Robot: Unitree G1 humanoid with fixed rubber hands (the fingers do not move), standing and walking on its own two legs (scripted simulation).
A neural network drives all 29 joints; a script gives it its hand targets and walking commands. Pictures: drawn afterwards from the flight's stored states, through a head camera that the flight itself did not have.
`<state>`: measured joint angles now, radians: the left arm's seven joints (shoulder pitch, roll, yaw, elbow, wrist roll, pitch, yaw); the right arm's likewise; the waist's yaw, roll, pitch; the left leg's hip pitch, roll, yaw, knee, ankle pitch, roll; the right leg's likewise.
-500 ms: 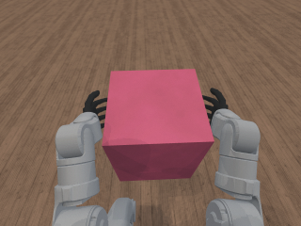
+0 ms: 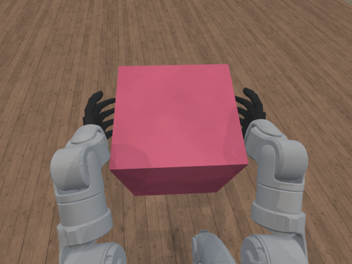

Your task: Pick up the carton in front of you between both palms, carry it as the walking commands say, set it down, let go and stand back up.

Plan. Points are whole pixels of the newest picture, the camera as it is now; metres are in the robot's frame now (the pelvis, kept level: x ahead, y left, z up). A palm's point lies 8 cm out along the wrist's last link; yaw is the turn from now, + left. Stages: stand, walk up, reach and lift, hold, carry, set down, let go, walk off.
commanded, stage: carry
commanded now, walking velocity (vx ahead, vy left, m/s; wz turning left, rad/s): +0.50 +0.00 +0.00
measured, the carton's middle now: (175, 139) +0.38 -0.02 +0.09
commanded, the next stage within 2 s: none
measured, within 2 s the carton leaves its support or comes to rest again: neither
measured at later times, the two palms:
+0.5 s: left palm (104, 61) +0.65 +0.16 +0.11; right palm (203, 57) +0.68 -0.13 +0.10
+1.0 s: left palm (103, 18) +0.92 +0.20 +0.11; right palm (184, 18) +0.92 -0.10 +0.12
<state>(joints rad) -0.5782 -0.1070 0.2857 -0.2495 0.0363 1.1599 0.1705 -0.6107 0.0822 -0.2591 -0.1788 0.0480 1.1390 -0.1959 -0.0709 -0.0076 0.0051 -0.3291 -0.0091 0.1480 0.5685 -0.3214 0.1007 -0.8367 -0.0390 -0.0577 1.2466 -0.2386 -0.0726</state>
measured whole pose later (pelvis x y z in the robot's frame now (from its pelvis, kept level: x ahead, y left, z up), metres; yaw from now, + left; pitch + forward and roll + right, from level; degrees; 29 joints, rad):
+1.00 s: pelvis +0.68 +0.05 +0.02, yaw +0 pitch +4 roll -2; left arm 0.00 -0.13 0.04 -0.51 0.06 1.20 0.13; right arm 0.00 0.13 -0.05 -0.49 -0.04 1.19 -0.14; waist -0.02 0.00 -0.13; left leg -0.16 0.03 0.19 0.27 -0.20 0.05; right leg -0.56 -0.09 -0.09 0.87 -0.23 0.02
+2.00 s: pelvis +1.09 +0.04 +0.00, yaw +1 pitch +4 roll +0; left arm -0.09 -0.13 0.08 -0.25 0.12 1.13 0.09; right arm -0.09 0.13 -0.09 -0.24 -0.11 1.11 -0.09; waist 0.00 -0.01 -0.14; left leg -0.32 0.06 0.20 0.56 -0.30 0.02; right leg -0.21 -0.07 -0.16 0.54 -0.38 0.02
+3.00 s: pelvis +1.05 +0.03 +0.00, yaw +1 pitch +2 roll +0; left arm -0.23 -0.15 0.19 0.18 0.24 0.74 0.02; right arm -0.23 0.15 -0.19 0.18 -0.24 0.73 -0.02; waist 0.00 0.00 -0.09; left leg -0.32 0.08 0.20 0.50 -0.21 0.02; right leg -0.23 -0.06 -0.17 0.51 -0.31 -0.01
